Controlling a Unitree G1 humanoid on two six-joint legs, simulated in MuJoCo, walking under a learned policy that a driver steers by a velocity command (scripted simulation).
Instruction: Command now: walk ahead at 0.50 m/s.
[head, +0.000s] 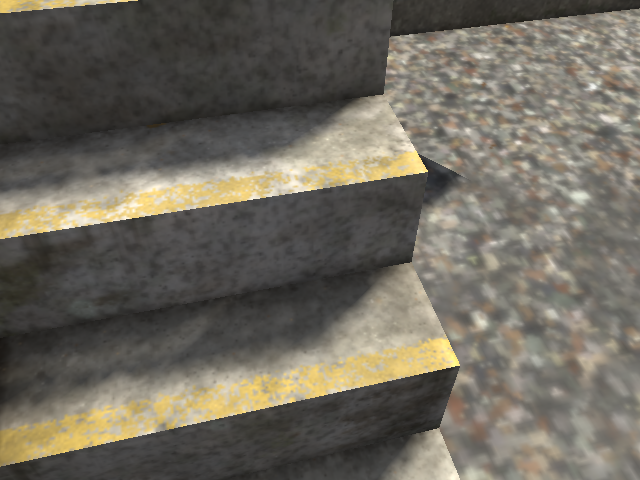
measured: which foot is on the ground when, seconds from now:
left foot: down 0.00-1.00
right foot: down 0.00-1.00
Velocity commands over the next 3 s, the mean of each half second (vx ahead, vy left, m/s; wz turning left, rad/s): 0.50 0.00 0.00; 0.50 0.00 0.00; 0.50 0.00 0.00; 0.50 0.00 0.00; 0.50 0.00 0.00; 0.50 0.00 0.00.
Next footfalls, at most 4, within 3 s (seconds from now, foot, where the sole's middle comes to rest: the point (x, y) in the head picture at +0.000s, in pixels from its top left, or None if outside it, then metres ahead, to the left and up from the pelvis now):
none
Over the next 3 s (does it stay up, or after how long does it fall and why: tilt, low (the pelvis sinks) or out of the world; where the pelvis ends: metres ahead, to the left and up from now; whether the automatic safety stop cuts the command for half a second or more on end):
stays up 0.00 0.05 0.00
